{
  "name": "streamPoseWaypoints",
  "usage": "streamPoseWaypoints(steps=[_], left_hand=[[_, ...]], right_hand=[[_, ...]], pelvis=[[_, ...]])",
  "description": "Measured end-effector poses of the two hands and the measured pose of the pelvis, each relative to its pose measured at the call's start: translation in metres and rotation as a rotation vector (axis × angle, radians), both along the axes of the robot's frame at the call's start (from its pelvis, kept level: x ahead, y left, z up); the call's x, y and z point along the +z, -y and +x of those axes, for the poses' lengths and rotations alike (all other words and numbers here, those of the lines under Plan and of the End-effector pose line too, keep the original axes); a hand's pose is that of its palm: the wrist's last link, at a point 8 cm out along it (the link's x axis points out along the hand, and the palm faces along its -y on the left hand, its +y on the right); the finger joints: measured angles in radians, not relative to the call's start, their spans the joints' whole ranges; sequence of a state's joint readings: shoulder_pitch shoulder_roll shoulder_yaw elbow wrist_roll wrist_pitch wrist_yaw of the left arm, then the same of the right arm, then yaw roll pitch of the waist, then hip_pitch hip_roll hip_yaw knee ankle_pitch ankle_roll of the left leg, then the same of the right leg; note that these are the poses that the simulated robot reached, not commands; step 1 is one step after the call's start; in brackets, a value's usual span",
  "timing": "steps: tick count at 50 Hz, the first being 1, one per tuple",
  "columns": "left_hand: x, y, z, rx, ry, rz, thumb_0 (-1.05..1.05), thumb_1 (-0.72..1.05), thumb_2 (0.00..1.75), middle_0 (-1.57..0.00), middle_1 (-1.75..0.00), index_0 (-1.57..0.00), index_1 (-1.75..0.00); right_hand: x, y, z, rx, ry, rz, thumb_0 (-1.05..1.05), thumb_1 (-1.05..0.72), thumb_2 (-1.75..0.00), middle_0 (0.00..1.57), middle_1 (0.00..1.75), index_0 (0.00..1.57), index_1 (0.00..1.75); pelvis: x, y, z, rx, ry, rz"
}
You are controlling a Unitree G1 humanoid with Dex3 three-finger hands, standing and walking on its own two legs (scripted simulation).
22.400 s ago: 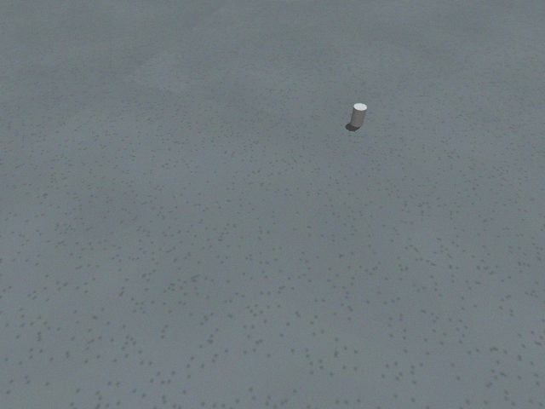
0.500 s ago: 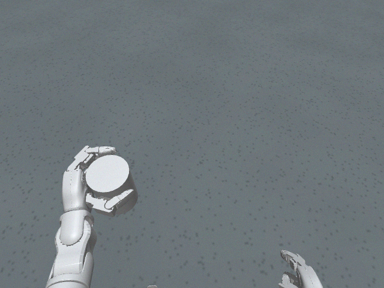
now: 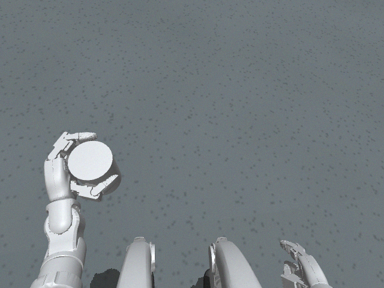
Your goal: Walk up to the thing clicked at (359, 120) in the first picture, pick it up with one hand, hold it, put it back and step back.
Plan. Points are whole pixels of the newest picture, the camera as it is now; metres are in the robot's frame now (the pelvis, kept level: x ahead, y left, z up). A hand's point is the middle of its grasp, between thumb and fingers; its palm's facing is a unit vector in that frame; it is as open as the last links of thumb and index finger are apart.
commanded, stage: crouch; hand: left
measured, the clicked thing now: (98, 170) +0.37 +0.19 -0.04
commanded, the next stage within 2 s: lower in 1.36 s
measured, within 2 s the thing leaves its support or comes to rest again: neither
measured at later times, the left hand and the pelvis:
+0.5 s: hand (107, 196) +0.37 +0.22 -0.25, palm faces +0.24 -0.97 -0.03, open 11.0 cm; pelvis -0.06 +0.00 -0.20, yaw -4 degrees
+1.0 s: hand (112, 202) +0.39 +0.23 -0.37, palm faces +0.23 -0.97 -0.01, open 11.0 cm; pelvis -0.06 +0.00 -0.30, yaw -7 degrees
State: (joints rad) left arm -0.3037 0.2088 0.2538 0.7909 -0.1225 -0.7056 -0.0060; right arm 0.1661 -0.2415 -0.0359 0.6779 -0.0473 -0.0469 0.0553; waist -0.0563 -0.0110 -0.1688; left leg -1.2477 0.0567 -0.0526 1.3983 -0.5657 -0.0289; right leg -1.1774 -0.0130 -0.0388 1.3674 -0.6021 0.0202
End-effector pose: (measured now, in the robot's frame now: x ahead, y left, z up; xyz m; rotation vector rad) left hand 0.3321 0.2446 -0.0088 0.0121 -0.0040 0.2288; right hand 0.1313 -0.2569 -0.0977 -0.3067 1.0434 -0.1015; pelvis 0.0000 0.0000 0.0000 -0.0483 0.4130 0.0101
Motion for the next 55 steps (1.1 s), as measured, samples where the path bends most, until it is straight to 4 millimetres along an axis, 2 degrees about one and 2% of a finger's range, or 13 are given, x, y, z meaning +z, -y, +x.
streamPoseWaypoints(steps=[6,13,19,24,30,36,41,55], left_hand=[[-0.069,-0.009,0.004,0.025,-0.015,0.001,-0.02,-0.47,1.05,-0.62,-0.95,-0.67,-0.96],[-0.131,-0.015,0.003,0.022,-0.014,0.017,-0.02,-0.47,1.05,-0.62,-0.95,-0.67,-0.96],[-0.186,-0.019,0.009,0.024,-0.012,0.007,-0.02,-0.48,1.05,-0.62,-0.95,-0.67,-0.96],[-0.234,-0.022,0.007,0.019,-0.028,0.011,-0.02,-0.48,1.05,-0.63,-0.95,-0.67,-0.96],[-0.277,-0.026,0.006,0.012,-0.026,0.020,-0.02,-0.48,1.05,-0.63,-0.95,-0.67,-0.96],[-0.305,-0.030,0.016,0.005,-0.023,0.019,-0.02,-0.48,1.06,-0.63,-0.95,-0.67,-0.96],[-0.326,-0.030,0.023,0.003,-0.031,-0.005,-0.02,-0.48,1.06,-0.63,-0.95,-0.67,-0.95],[-0.376,-0.038,0.024,0.006,-0.051,-0.005,-0.02,-0.48,1.06,-0.63,-0.95,-0.68,-0.95]], right_hand=[[-0.064,-0.002,-0.011,0.007,-0.064,0.008,0.01,-0.91,-0.91,0.19,0.30,0.20,0.30],[-0.128,-0.009,-0.028,0.028,-0.132,0.027,0.01,-0.92,-0.91,0.20,0.30,0.20,0.30],[-0.175,-0.006,-0.047,0.041,-0.163,0.008,0.01,-0.92,-0.91,0.20,0.30,0.20,0.30],[-0.211,0.002,-0.068,0.038,-0.195,-0.018,0.01,-0.92,-0.91,0.20,0.30,0.20,0.30],[-0.249,0.010,-0.096,0.026,-0.245,-0.042,0.00,-0.92,-0.91,0.20,0.30,0.20,0.30],[-0.275,0.013,-0.115,0.018,-0.288,-0.059,0.01,-0.93,-0.91,0.20,0.30,0.20,0.30],[-0.288,0.014,-0.121,0.025,-0.308,-0.072,0.01,-0.92,-0.91,0.20,0.30,0.20,0.30],[-0.306,0.019,-0.105,0.087,-0.335,-0.128,0.00,-0.92,-0.91,0.20,0.30,0.20,0.30]], pelvis=[[-0.056,-0.001,-0.011,-0.014,-0.088,-0.012],[-0.109,-0.001,-0.027,-0.026,-0.147,-0.019],[-0.157,0.000,-0.044,-0.039,-0.162,-0.026],[-0.197,0.000,-0.056,-0.048,-0.154,-0.031],[-0.238,0.001,-0.066,-0.056,-0.125,-0.032],[-0.267,0.002,-0.070,-0.066,-0.102,-0.038],[-0.283,0.001,-0.068,-0.076,-0.090,-0.048],[-0.310,-0.002,-0.062,-0.101,-0.064,-0.073]])
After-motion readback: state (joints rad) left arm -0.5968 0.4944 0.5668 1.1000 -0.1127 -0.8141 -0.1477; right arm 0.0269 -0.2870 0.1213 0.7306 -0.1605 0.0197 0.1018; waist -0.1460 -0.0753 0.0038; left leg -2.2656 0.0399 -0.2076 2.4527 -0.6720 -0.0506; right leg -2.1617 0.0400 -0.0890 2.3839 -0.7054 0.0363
